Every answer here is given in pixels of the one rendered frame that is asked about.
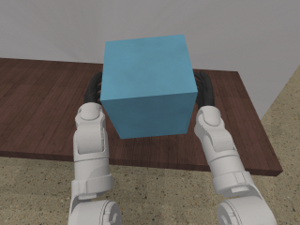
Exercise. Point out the right robot upper arm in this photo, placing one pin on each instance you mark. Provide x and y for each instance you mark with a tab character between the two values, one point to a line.
249	210

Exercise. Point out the right robot forearm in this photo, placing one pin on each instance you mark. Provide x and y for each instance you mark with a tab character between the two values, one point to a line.
230	178

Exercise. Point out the left robot upper arm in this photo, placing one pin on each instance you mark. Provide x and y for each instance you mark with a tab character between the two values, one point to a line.
105	212

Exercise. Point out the carton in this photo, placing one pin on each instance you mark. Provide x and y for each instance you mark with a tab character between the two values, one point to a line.
148	87

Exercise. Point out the robot left hand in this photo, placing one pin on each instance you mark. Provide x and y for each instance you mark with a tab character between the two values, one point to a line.
91	94

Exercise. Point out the robot right hand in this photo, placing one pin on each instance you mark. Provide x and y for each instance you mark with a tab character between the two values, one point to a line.
205	94

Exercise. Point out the table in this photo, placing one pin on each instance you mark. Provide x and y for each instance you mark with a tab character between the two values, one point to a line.
39	101

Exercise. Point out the left robot forearm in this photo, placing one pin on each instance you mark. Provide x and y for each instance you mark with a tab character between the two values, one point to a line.
90	154

